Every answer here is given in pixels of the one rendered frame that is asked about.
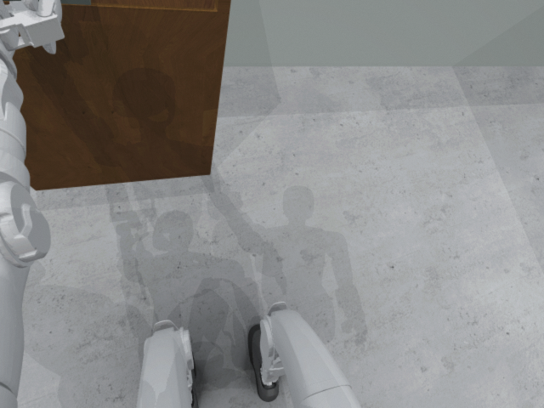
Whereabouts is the left robot upper arm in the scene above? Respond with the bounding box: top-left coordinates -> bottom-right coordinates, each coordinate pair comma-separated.
0,179 -> 51,408

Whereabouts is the robot right thigh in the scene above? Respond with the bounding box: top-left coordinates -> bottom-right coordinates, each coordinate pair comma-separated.
260,309 -> 361,408

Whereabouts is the left robot hand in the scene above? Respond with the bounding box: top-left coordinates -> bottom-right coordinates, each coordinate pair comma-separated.
0,0 -> 65,58

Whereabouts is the left robot forearm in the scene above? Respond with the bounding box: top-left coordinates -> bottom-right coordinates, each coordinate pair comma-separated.
0,43 -> 30,194

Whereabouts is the right robot shin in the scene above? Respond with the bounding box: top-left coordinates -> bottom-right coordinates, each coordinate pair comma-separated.
260,302 -> 301,385

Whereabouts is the cabinet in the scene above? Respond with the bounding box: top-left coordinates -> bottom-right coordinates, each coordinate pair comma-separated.
3,0 -> 231,190

